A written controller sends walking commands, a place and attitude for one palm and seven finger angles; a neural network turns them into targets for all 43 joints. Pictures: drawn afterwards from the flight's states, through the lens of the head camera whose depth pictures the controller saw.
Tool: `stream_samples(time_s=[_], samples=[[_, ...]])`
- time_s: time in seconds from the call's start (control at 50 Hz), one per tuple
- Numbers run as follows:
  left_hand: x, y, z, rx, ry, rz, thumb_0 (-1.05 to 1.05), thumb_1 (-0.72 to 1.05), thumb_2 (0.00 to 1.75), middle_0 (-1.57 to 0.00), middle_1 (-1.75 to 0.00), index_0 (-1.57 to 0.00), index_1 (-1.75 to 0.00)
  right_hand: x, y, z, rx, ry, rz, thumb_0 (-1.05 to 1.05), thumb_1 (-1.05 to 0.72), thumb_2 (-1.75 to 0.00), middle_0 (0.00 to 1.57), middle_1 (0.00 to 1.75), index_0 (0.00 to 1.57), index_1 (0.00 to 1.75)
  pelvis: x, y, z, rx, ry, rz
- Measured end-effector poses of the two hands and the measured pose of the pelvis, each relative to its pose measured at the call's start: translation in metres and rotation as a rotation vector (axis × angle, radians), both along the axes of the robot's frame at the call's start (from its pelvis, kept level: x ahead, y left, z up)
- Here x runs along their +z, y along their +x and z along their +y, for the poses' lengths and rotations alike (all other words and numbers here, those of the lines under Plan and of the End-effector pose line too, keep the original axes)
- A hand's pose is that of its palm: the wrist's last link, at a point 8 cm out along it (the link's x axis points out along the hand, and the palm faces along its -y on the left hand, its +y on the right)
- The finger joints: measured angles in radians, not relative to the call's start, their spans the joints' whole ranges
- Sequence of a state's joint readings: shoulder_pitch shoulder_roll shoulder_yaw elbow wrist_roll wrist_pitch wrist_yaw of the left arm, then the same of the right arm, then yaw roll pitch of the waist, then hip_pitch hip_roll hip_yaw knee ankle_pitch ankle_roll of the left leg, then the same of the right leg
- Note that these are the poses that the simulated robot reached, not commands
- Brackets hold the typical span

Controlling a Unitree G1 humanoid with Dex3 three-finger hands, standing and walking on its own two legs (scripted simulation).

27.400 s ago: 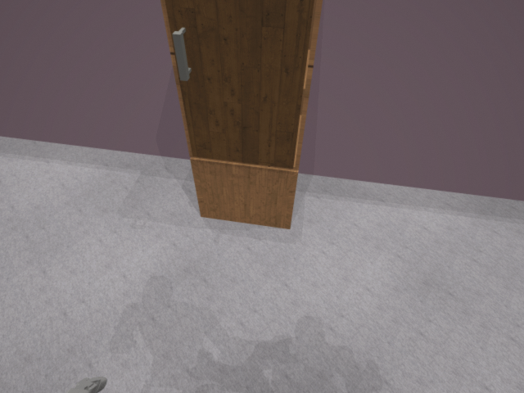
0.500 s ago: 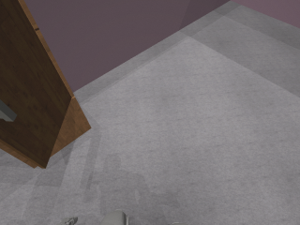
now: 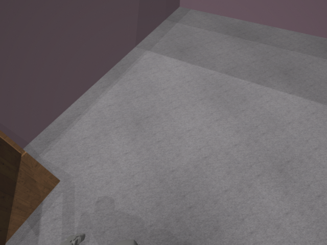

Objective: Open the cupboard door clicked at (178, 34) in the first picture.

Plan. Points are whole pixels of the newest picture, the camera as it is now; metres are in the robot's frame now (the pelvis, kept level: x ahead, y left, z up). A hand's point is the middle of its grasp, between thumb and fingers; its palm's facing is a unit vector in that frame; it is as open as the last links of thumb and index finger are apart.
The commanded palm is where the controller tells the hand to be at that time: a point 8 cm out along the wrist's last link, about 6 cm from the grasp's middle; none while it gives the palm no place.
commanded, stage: walk to a spot facing it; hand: left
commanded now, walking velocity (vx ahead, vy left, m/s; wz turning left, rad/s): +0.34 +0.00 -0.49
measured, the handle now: out of the picture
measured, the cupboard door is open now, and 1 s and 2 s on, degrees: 44 44 44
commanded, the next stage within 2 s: turn to face it in 1.32 s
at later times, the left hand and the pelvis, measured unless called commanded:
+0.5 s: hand (126, 166) +0.36 +0.15 -0.14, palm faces -0.30 -0.94 -0.17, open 7.4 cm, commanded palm none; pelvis +0.19 +0.00 +0.02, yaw -16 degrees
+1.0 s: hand (151, 144) +0.46 +0.08 -0.16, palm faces -0.29 -0.94 -0.20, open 7.3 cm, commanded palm none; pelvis +0.42 -0.11 +0.01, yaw -22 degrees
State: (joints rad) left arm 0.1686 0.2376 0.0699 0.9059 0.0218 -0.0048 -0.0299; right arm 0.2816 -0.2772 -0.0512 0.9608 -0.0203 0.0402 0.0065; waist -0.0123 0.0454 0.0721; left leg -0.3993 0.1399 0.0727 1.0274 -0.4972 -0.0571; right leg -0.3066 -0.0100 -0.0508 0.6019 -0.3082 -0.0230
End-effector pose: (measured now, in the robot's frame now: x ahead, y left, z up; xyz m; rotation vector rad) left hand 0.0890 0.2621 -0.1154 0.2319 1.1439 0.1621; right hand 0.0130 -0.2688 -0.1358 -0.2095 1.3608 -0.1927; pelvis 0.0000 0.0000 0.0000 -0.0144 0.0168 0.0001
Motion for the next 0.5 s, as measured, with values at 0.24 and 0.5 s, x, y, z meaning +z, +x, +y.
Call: stream_samples(time_s=[0.24,0.5], samples=[[-0.032,0.047,0.001,-0.077,-0.089,0.222,0.01,0.9,0.89,-0.21,-0.3,-0.2,-0.3,0.031,0.144,0.024,-0.043,-0.063,-0.295,0.0,-0.9,-0.9,0.2,0.3,0.2,0.3,0.0,0.094,0.025,-0.163,-0.005,0.007],[0.0,0.282,-0.063,-0.323,-0.099,0.012,0.01,0.91,0.89,-0.2,-0.3,-0.2,-0.3,0.022,0.08,0.065,-0.298,0.058,0.067,0.0,-0.9,-0.9,0.2,0.3,0.2,0.3,0.017,0.194,0.001,-0.277,-0.001,0.01]])
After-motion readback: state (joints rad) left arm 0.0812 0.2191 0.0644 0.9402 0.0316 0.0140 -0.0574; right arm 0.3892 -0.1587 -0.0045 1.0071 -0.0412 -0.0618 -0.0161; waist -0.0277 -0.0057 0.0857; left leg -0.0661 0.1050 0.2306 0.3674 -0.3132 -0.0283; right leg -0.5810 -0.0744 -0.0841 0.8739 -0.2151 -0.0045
